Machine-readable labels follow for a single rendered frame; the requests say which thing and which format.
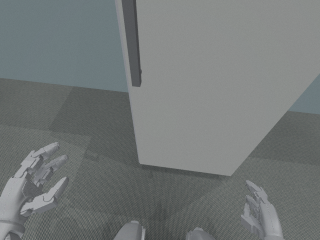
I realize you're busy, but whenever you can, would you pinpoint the fridge door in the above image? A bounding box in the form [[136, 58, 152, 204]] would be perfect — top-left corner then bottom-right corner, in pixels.
[[117, 0, 320, 176]]

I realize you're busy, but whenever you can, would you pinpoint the robot left hand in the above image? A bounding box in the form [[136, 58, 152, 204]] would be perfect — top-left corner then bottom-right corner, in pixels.
[[0, 142, 69, 225]]

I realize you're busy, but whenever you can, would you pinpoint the robot thigh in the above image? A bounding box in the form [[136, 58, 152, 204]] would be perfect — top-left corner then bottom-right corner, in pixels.
[[185, 230, 216, 240], [113, 222, 146, 240]]

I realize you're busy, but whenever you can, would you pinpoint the robot left forearm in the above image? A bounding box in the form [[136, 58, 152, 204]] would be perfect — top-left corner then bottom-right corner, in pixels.
[[0, 220, 26, 240]]

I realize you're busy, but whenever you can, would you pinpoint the handle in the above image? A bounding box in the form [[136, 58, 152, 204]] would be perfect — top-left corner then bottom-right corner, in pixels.
[[121, 0, 142, 87]]

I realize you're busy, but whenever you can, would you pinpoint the robot right hand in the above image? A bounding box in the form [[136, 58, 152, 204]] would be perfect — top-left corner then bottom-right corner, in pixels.
[[241, 180, 283, 240]]

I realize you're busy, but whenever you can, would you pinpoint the robot right thigh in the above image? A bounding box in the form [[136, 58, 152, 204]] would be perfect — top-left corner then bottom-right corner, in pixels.
[[185, 230, 216, 240]]

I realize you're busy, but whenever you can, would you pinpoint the robot left thigh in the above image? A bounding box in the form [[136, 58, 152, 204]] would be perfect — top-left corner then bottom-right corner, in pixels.
[[113, 222, 146, 240]]

